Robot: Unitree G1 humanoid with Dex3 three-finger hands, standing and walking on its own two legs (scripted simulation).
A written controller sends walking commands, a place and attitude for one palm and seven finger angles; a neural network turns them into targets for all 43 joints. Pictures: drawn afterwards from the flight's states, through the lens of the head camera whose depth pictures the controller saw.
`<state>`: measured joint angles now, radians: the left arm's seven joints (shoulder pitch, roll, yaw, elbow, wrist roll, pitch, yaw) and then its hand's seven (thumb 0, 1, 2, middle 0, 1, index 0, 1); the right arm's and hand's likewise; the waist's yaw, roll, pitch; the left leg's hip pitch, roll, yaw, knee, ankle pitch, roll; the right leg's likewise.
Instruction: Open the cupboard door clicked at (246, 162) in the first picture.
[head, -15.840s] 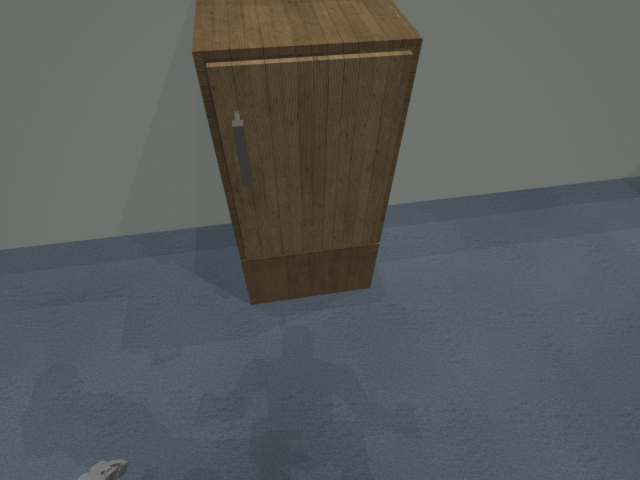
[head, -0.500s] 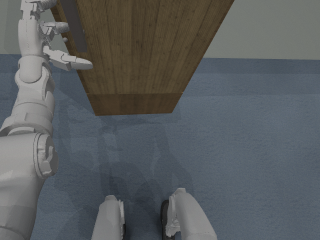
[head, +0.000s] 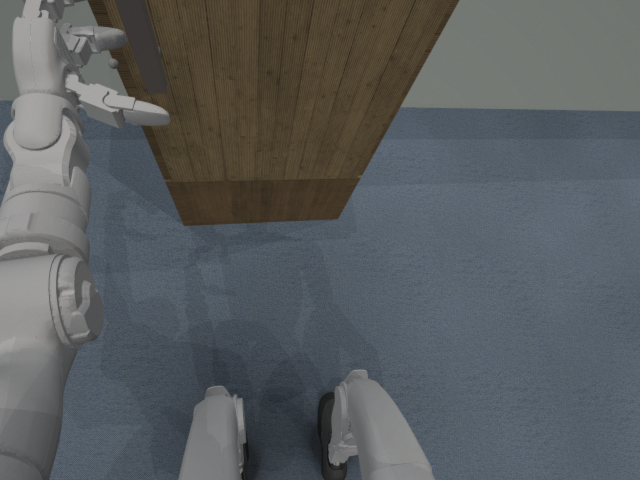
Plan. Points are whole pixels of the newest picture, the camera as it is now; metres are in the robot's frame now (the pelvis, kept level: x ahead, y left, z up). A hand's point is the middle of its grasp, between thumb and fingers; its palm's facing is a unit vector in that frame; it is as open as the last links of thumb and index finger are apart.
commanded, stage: move the hooked fingers beside the handle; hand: left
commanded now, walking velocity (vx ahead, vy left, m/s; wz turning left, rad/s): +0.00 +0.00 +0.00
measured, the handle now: (142, 21) +0.62 +0.16 +0.07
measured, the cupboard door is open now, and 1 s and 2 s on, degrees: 0 0 0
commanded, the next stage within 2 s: none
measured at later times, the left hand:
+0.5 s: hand (106, 61) +0.57 +0.19 +0.06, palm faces +0.06 -1.00 -0.02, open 14.5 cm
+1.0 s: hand (96, 62) +0.56 +0.20 +0.06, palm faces +0.04 -1.00 -0.03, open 14.0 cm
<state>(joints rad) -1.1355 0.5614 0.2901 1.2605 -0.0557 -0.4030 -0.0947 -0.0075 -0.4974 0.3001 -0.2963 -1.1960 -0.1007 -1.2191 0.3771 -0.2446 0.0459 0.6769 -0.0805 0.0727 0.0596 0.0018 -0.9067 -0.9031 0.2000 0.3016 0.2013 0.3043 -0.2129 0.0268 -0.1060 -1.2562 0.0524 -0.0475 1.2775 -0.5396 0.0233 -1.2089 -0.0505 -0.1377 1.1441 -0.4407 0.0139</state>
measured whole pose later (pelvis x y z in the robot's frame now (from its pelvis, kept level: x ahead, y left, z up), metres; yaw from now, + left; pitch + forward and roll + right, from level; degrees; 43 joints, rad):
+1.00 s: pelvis +0.01 +0.00 +0.01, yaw -3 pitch +28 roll -5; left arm -0.96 0.64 0.51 1.18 -0.05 -0.42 -0.27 -0.01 -0.50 0.30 -0.30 -1.20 -0.30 -1.19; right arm 0.35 -0.26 0.06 0.60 -0.03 0.10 0.02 0.00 -0.91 -0.90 0.20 0.30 0.20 0.30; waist -0.22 0.04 -0.10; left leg -1.17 0.09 0.01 1.25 -0.57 0.02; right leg -1.17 -0.01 -0.08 1.12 -0.45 0.02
